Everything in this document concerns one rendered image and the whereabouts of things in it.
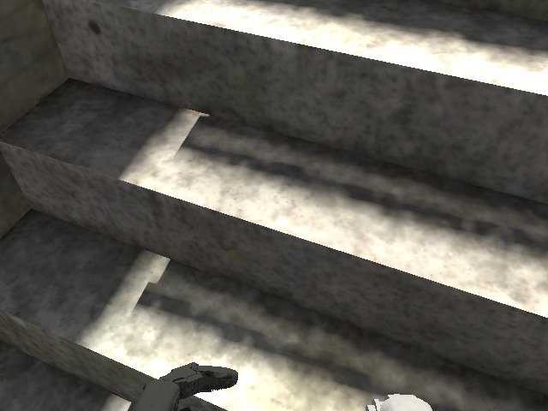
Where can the robot left hand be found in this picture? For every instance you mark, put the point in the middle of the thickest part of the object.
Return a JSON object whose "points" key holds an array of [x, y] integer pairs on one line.
{"points": [[182, 382]]}

